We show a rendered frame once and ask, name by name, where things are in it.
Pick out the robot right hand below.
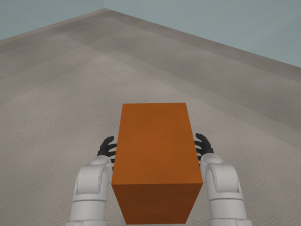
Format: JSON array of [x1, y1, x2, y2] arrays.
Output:
[[194, 133, 214, 165]]

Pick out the robot left hand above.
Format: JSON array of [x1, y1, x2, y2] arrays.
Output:
[[97, 136, 117, 171]]

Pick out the carton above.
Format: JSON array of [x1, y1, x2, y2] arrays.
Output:
[[111, 103, 203, 225]]

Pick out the right robot forearm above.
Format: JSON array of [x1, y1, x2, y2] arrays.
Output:
[[200, 153, 253, 226]]

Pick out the left robot forearm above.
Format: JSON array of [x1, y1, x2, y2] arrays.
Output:
[[65, 155, 113, 226]]

